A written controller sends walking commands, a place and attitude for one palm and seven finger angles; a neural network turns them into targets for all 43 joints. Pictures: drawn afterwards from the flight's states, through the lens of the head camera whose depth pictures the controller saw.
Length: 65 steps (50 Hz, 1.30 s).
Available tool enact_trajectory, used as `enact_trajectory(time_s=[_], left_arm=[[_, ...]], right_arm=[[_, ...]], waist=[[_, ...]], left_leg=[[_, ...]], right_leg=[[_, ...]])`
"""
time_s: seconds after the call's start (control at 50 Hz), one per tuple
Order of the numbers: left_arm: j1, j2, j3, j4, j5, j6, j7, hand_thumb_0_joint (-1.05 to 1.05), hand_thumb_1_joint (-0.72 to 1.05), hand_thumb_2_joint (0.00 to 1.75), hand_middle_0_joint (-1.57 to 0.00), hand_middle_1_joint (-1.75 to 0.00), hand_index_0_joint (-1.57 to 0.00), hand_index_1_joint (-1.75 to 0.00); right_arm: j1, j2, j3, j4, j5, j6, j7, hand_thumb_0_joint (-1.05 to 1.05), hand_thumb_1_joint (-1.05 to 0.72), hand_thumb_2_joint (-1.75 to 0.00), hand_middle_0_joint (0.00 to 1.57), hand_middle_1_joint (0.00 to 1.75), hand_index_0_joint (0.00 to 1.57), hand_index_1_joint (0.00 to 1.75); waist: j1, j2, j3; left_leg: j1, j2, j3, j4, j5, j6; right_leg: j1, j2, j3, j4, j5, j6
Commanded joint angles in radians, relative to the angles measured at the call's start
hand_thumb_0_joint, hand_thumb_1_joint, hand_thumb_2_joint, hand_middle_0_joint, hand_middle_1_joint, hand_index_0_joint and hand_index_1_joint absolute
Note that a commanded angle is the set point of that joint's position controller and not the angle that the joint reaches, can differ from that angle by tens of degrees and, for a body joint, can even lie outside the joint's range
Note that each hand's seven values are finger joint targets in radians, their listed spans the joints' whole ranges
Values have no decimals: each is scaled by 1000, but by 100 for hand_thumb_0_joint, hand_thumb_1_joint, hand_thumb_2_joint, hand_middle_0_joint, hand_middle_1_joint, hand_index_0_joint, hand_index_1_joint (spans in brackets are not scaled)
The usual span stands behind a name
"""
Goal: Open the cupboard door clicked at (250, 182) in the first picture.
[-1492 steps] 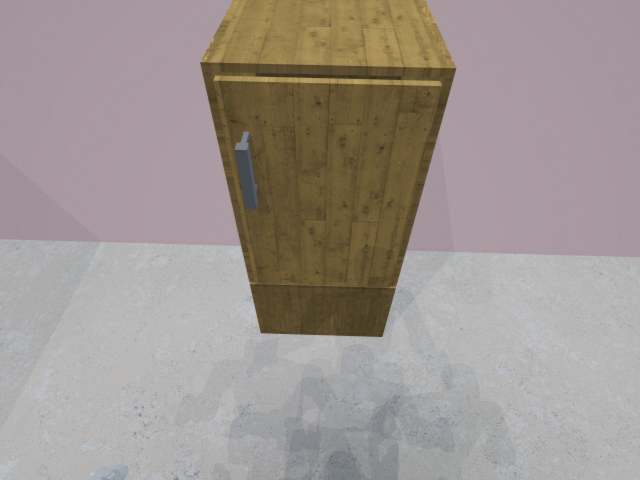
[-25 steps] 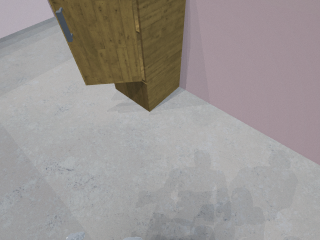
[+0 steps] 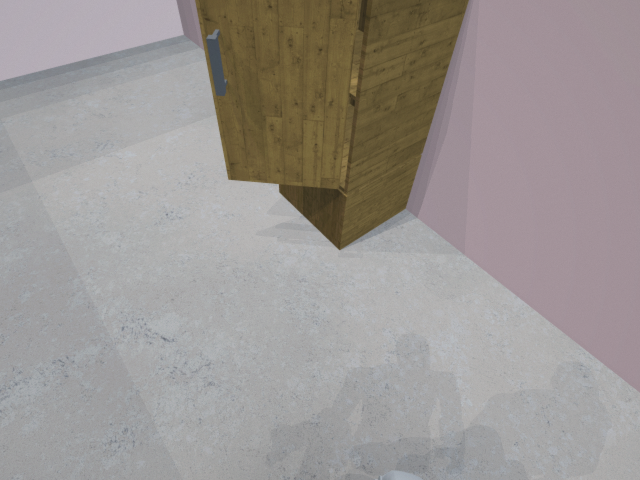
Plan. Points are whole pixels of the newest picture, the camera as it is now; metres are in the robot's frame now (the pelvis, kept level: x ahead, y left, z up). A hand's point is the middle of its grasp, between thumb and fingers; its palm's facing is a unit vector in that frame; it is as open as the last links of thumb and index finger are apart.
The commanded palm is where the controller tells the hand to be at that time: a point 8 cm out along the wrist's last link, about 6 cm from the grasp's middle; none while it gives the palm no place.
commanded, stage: take the last steps up to it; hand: left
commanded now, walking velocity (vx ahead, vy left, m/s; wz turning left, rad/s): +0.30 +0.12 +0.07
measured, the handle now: (218, 63) +1.03 +0.34 -0.01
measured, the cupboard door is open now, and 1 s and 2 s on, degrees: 46 46 46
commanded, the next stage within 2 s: come to a stop and stand still in 1.00 s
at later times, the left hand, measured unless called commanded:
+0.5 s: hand (183, 479) +0.14 +0.20 -0.17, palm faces +0.15 -0.97 -0.20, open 7.2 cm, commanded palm none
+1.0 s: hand (200, 282) +0.46 +0.26 -0.16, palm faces +0.00 -0.98 -0.19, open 7.4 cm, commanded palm none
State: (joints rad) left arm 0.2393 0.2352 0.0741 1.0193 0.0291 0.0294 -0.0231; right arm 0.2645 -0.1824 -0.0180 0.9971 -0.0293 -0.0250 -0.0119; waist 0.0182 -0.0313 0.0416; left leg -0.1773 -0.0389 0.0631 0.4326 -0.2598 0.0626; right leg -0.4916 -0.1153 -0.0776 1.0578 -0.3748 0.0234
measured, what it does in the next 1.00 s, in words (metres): walks ahead: right foot, then left foot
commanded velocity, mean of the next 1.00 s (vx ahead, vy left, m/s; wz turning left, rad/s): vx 0.27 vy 0.09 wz -0.01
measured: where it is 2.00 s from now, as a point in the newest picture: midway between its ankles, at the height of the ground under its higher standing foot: (296, 408)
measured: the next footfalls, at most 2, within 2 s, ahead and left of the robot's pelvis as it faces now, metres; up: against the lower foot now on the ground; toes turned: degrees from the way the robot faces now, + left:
right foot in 0.20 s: +0.17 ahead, -0.13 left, +0.00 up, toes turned -7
left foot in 0.58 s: +0.32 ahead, +0.18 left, +0.00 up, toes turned +11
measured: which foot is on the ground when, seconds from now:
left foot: down 0.00-0.20, up 0.22-0.56, down 0.58-1.00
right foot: up 0.00-0.18, down 0.20-0.58, up 0.60-1.00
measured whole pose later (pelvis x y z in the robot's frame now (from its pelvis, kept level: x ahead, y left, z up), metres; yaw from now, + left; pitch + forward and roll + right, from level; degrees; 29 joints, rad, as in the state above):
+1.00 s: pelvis +0.34 +0.08 -0.01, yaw +1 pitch +0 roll +2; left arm 0.11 0.17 0.05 0.97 0.03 -0.02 -0.02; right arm 0.38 -0.16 -0.02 1.11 -0.03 -0.04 -0.01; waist -0.03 -0.02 0.05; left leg -0.08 -0.02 0.18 0.42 -0.33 0.04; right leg -0.37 -0.08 -0.11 0.59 -0.21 -0.01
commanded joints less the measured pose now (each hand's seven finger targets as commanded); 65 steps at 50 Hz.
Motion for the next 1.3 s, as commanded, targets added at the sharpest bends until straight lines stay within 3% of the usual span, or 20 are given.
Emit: enact_trajectory(time_s=[0.0, 0.08, 0.14, 0.18, 0.2, 0.24, 0.32, 0.46, 0.52, 0.54, 0.56, 0.58, 0.68, 0.94, 0.96, 1.0, 1.02, 1.16, 1.2, 1.28], left_arm=[[-96, 28, -11, -107, -4, -36, -5, 0, 90, 90, -20, -30, -20, -30], [-138, 22, -14, -124, -2, -47, -3, 0, 90, 90, -20, -30, -20, -30], [7, 59, 5, -78, -1, -59, 4, 0, 90, 90, -20, -30, -20, -30], [231, 210, 44, -19, 0, -73, 15, 0, 90, 90, -20, -30, -20, -30], [243, 217, 47, -27, -11, -71, 26, 0, 90, 90, -20, -30, -20, -30], [120, 120, 25, -49, -10, -71, 40, 0, 90, 90, -20, -30, -20, -30], [92, 53, 6, -33, -8, -106, 34, 0, 90, 90, -20, -30, -20, -30], [108, 115, 20, 15, 0, -103, 23, 0, 90, 90, -20, -30, -20, -30], [87, 113, 22, 17, -4, -84, 21, 0, 90, 90, -20, -30, -20, -30], [91, 83, 15, 7, -3, -80, 16, 0, 90, 90, -20, -30, -20, -30], [85, 21, 5, -27, -10, -76, 12, 0, 90, 90, -20, -30, -20, -30], [15, 21, -5, -71, -7, -79, 14, 0, 90, 90, -20, -30, -20, -30], [32, -6, -8, -28, -1, -58, 1, 0, 90, 90, -20, -30, -20, -30], [-47, 5, -11, -71, -1, -58, 9, 0, 90, 90, -20, -30, -20, -30], [38, 40, 0, -44, -1, -65, 12, 0, 90, 90, -20, -30, -20, -30], [223, 189, 28, 4, -12, -74, 23, 0, 90, 90, -20, -30, -20, -30], [207, 168, 30, -4, -16, -79, 34, 0, 90, 90, -20, -30, -20, -30], [-24, 63, -8, -39, -15, -78, 50, 0, 90, 90, -20, -30, -20, -30], [-29, 54, -13, -29, -21, -63, 55, 0, 90, 90, -20, -30, -20, -30], [30, 19, -20, -38, -21, -5, 61, 0, 90, 90, -20, -30, -20, -30]], right_arm=[[84, -156, -40, -7, 5, -23, -5, 0, -90, -90, 20, 30, 20, 30], [123, -147, -37, 27, 2, -23, 0, 0, -90, -90, 20, 30, 20, 30], [99, -124, -34, 36, 10, -20, 1, 0, -90, -90, 20, 30, 20, 30], [118, -64, -29, 0, 19, -25, 10, 0, -90, -90, 20, 30, 20, 30], [81, -117, -39, -13, 10, -17, 9, 0, -90, -90, 20, 30, 20, 30], [-9, -95, -48, -20, 5, -6, 16, 0, -90, -90, 20, 30, 20, 30], [33, -22, -38, 10, 2, 13, 37, 0, -90, -90, 20, 30, 20, 30], [-74, -17, -41, -55, 5, -4, 61, 0, -90, -90, 20, 30, 20, 30], [26, -72, -49, -27, 3, -16, 50, 0, -90, -90, 20, 30, 20, 30], [130, -140, -66, -4, -1, -20, 38, 0, -90, -90, 20, 30, 20, 30], [267, -253, -94, 22, -17, -25, 20, 0, -90, -90, 20, 30, 20, 30], [325, -269, -89, 32, -14, -18, 5, 0, -90, -90, 20, 30, 20, 30], [67, -125, -42, -14, -3, -44, -9, 0, -90, -90, 20, 30, 20, 30], [125, -98, -30, 69, 1, -35, -6, 0, -90, -90, 20, 30, 20, 30], [113, -85, -25, 69, 8, -36, -5, 0, -90, -90, 20, 30, 20, 30], [124, -65, -26, 33, 16, -32, 3, 0, -90, -90, 20, 30, 20, 30], [68, -83, -31, 24, 15, -24, -2, 0, -90, -90, 20, 30, 20, 30], [120, 29, -6, 73, 19, 12, -1, 0, -90, -90, 20, 30, 20, 30], [146, 1, -12, 85, 15, 14, -6, 0, -90, -90, 20, 30, 20, 30], [50, -158, -47, 25, 10, 22, -31, 0, -90, -90, 20, 30, 20, 30]], waist=[[-28, 115, 17], [-31, 99, 38], [42, 26, 13], [112, -293, -84], [113, -237, -70], [56, -143, 65], [-3, -118, 3], [18, -138, 20], [-47, -69, 9], [-95, 87, -30], [-146, 346, -87], [-165, 313, -99], [-26, 150, -20], [8, 41, 7], [48, -4, -19], [89, -235, -102], [97, -187, -89], [-44, -65, -91], [-52, -13, -94], [-13, 181, -20]], left_leg=[[26, 255, -209, -256, 15, 141], [3, 253, -199, -224, 40, 139], [-142, 168, -126, -34, -19, 68], [-471, -9, 40, 433, -300, -33], [-487, 53, -45, 632, -359, -39], [-518, 133, -110, 719, -188, -48], [-377, 153, -32, 540, -3, -94], [-230, 99, 53, 186, 51, -90], [38, 61, 96, 55, 46, -78], [204, 123, 4, 25, -45, -44], [311, 365, -342, -106, -151, 48], [297, 452, -475, -199, -185, 128], [2, 356, -212, -258, -46, 97], [-4, 259, -20, -84, 225, 58], [-96, 203, 25, 45, 189, 19], [-410, 32, 119, 485, -356, -73], [-441, 81, -7, 617, -377, -71], [-109, 74, 29, 193, 9, -120], [28, 87, 12, 15, 250, -113], [-78, 349, -224, -63, 687, 63]], right_leg=[[-33, -1, -5, -190, 49, 1], [88, 37, -31, -359, 73, 2], [402, 49, -14, -553, 129, -15], [751, -341, 489, -788, -33, -178], [630, -418, 609, -887, -209, -246], [409, -360, 478, -917, -221, -222], [326, -228, 136, -901, 187, -148], [315, -206, 51, -849, 159, -126], [186, -151, 0, -703, 96, -88], [58, -90, -34, -497, 50, -62], [-113, 43, -133, -172, -165, -17], [-196, 65, -35, 64, -231, -33], [-128, -37, 43, 117, 24, -30], [262, 62, -39, -527, 189, -44], [431, 33, 18, -577, 242, -64], [698, -335, 475, -755, 352, -273], [615, -352, 518, -793, 312, -307], [317, -116, 59, -686, 726, -168], [258, -76, 47, -591, 588, -103], [216, 74, -10, -390, -40, -7]])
